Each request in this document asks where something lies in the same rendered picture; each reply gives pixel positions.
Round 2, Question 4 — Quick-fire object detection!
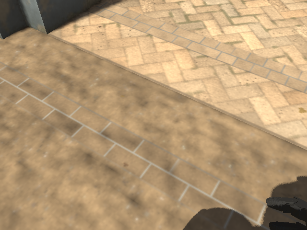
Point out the robot right hand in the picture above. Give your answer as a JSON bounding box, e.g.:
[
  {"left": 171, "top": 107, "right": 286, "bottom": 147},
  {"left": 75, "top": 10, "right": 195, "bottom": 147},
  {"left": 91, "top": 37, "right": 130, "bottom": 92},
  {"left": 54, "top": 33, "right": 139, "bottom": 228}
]
[{"left": 266, "top": 196, "right": 307, "bottom": 230}]

